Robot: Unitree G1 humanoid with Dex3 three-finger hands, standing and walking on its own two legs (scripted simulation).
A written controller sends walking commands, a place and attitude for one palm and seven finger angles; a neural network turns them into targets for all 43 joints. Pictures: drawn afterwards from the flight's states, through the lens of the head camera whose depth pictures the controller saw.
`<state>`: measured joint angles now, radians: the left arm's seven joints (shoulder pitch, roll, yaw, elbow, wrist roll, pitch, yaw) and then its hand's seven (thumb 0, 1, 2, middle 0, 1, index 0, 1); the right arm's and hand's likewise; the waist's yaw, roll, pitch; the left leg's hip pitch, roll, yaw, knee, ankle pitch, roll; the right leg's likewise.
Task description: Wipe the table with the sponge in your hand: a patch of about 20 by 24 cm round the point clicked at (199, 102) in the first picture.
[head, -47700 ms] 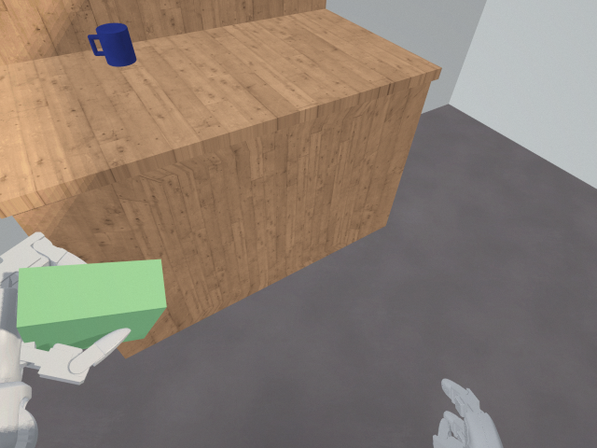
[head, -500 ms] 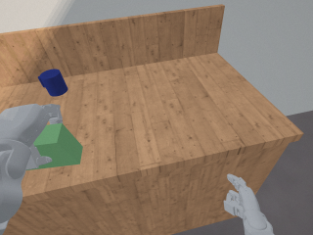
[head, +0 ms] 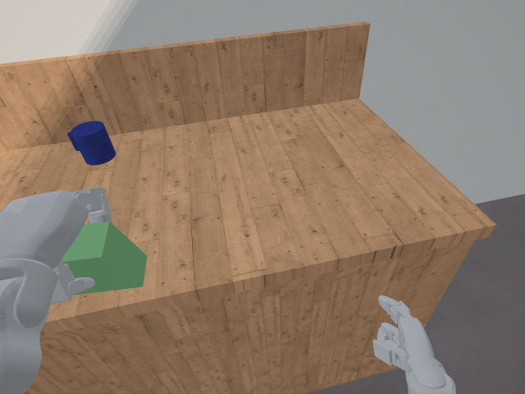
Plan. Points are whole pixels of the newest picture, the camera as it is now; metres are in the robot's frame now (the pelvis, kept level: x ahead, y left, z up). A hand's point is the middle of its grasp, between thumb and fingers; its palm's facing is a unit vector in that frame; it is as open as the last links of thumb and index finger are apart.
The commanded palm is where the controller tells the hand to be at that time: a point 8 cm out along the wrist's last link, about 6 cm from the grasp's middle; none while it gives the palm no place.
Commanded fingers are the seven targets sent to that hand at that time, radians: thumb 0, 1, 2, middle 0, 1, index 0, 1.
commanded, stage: bring the sponge back beside the body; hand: left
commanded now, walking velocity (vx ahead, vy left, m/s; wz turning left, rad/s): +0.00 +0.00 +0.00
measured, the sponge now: (85, 267) +0.20 +0.30 +0.13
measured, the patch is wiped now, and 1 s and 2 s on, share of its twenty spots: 0.95 0.95 0.95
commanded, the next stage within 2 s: step back with the hand held close in 0.44 s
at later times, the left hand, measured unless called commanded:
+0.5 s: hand (76, 245) +0.19 +0.28 +0.19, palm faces +0.24 -0.08 -0.97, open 9.1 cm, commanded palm +0.14 +0.28 +0.25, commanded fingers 0.00 0.10 1.30 -1.20 -1.60 -1.20 -1.60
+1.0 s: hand (84, 207) +0.21 +0.25 +0.25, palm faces +0.47 -0.76 -0.45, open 9.1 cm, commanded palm +0.14 +0.29 +0.24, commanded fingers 0.00 0.10 1.30 -1.20 -1.60 -1.20 -1.60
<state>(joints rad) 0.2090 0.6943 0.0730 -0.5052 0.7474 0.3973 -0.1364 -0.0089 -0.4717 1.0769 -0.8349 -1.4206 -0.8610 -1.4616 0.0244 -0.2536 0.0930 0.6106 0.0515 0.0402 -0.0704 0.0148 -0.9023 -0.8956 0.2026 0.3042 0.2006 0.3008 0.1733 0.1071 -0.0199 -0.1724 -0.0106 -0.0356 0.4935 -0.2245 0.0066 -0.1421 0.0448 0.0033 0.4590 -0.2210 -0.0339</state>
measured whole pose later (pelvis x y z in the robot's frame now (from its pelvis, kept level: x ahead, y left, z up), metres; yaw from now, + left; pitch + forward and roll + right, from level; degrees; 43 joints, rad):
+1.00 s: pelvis -0.02 +0.01 -0.01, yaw +0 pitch +2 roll -1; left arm 0.36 0.51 0.53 -0.64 -0.08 -0.14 0.12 -0.01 -0.48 1.06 -0.84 -1.44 -0.87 -1.48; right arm 0.28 -0.24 0.02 0.60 0.03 0.00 -0.05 0.01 -0.90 -0.90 0.20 0.30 0.20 0.30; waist -0.02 0.02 -0.02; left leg -0.36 -0.02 -0.03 0.61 -0.28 0.02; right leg -0.36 0.04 0.00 0.54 -0.21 -0.01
